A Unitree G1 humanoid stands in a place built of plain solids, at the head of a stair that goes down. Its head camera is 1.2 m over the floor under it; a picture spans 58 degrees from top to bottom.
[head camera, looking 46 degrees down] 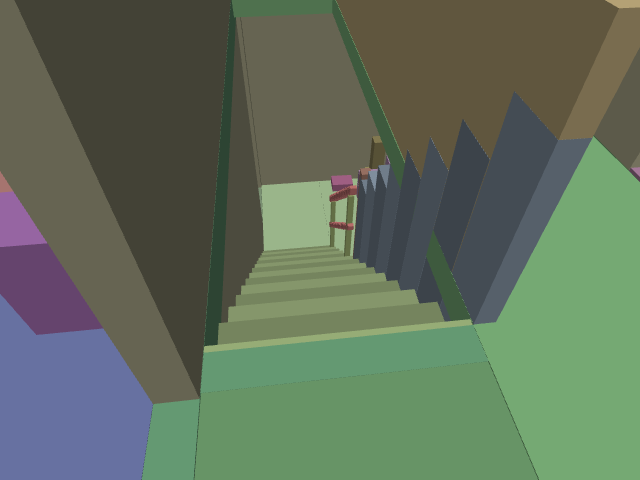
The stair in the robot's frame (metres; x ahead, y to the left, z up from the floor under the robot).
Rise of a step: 0.21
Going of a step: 0.22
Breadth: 0.86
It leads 7 degrees to the left of straight ahead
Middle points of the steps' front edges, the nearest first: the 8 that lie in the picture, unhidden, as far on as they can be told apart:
0.75 -0.07 0.00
0.97 -0.04 -0.20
1.19 -0.01 -0.41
1.41 0.01 -0.61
1.63 0.04 -0.82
1.85 0.06 -1.03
2.07 0.09 -1.23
2.29 0.11 -1.44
